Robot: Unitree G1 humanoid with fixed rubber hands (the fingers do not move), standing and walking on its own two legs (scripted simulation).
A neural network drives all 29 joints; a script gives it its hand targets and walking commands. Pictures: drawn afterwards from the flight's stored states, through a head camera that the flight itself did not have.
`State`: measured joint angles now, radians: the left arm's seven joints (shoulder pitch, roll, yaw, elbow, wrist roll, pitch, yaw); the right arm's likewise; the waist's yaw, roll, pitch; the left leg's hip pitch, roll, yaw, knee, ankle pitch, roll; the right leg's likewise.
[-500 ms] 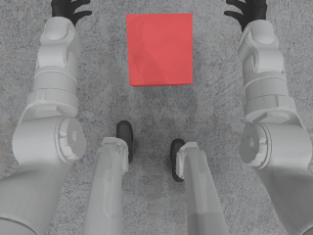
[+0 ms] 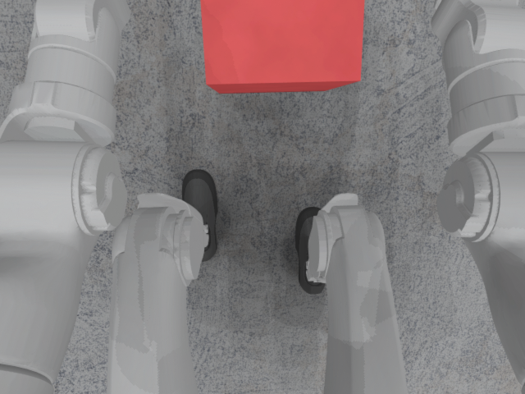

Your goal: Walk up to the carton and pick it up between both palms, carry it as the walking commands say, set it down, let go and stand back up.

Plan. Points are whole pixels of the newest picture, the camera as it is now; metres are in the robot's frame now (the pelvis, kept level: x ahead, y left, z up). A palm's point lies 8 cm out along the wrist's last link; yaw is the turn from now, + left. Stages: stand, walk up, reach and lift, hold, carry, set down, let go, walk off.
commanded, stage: reach and lift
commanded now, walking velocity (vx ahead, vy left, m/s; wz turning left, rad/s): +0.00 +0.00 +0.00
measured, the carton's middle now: (276, 15) +0.57 +0.00 -0.34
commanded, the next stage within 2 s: none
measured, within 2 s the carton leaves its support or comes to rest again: neither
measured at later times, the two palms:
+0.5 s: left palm (145, 5) +0.55 +0.19 -0.28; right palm (390, 15) +0.56 -0.17 -0.28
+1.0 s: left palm out of the picture +0.56 +0.18 -0.27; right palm (386, 10) +0.57 -0.16 -0.27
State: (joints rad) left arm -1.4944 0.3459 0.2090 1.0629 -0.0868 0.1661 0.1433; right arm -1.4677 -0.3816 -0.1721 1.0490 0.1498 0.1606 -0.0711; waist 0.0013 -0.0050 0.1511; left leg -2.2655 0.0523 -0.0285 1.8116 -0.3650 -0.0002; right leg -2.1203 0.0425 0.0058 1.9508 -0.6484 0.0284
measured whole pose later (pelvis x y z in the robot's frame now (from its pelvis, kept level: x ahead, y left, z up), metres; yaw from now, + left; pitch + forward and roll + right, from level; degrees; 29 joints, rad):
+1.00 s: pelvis -0.01 -0.01 -0.08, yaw +0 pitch +35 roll +0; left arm -1.69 0.41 0.14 1.28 -0.19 0.04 0.10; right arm -1.66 -0.38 -0.02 1.17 0.22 0.10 -0.09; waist 0.00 -0.01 0.52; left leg -2.33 0.07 -0.04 2.11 -0.40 -0.02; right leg -2.18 0.07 0.01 2.28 -0.71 0.02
